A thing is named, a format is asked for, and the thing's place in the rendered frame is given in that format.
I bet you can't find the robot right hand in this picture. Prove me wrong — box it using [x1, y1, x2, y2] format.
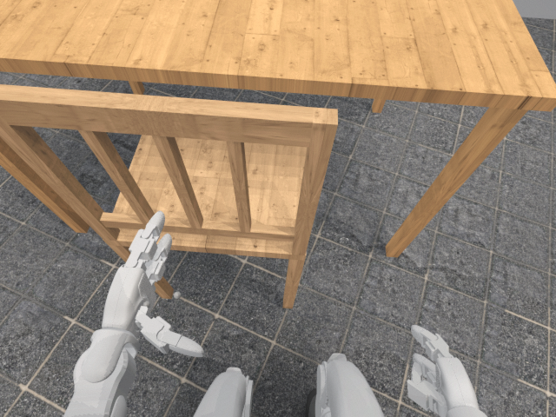
[407, 325, 479, 417]

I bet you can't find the right robot thigh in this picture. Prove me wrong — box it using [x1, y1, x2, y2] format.
[317, 360, 385, 417]

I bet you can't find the table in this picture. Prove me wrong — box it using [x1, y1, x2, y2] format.
[0, 0, 556, 257]

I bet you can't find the robot right shin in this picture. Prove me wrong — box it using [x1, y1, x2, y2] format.
[315, 354, 347, 417]

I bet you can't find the robot left hand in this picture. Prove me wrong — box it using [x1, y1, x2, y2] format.
[102, 211, 204, 357]

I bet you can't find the chair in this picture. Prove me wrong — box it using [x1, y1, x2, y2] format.
[0, 84, 338, 308]

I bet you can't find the left robot forearm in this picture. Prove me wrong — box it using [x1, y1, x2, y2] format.
[63, 328, 140, 417]

